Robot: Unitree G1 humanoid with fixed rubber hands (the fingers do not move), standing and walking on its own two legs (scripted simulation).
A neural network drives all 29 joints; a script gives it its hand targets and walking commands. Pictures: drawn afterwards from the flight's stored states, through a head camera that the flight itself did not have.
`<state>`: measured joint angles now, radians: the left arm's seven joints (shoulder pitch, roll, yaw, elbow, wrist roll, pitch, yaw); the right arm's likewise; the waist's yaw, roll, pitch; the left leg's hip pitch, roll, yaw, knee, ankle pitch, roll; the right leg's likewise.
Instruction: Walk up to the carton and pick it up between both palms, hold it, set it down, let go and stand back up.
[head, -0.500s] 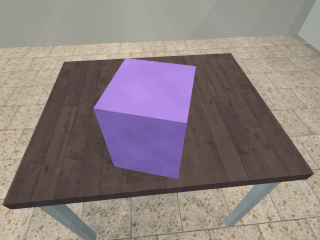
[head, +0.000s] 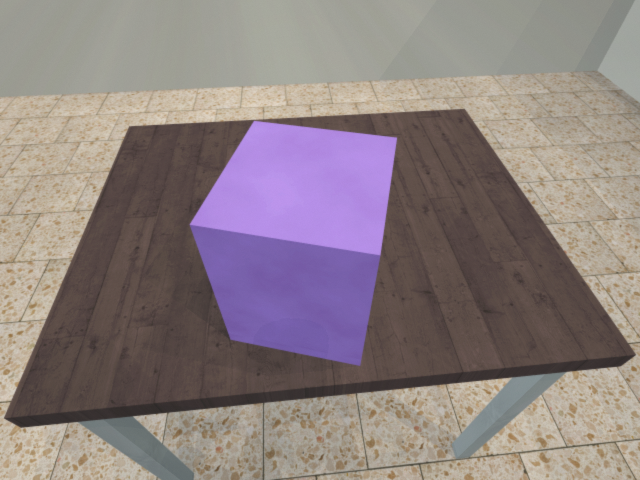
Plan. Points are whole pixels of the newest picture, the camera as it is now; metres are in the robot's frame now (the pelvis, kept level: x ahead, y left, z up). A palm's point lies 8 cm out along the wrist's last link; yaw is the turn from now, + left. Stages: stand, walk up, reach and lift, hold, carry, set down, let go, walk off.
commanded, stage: stand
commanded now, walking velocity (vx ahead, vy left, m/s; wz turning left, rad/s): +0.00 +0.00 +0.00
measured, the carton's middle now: (308, 245) +0.42 +0.03 +0.06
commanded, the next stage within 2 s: none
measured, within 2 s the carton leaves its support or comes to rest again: neither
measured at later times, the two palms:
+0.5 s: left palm out of the picture +0.08 +0.29 -0.12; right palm out of the picture +0.07 -0.28 -0.12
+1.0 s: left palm out of the picture +0.09 +0.29 -0.12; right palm out of the picture +0.08 -0.28 -0.12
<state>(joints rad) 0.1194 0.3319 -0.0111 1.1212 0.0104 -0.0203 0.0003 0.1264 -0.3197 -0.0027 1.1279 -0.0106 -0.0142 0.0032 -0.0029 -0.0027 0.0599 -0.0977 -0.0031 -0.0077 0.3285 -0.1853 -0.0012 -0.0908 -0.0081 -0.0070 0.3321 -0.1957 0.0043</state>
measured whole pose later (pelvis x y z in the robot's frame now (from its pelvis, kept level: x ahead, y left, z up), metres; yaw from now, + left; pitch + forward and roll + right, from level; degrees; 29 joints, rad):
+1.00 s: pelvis +0.02 +0.00 +0.00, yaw +0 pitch -3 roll +0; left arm 0.12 0.33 -0.01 1.11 0.01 -0.02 0.01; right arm 0.12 -0.31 0.00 1.11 -0.01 -0.01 -0.01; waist 0.00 -0.01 0.06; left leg -0.06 -0.01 0.00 0.31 -0.21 0.00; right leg -0.06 -0.01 0.00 0.32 -0.22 0.01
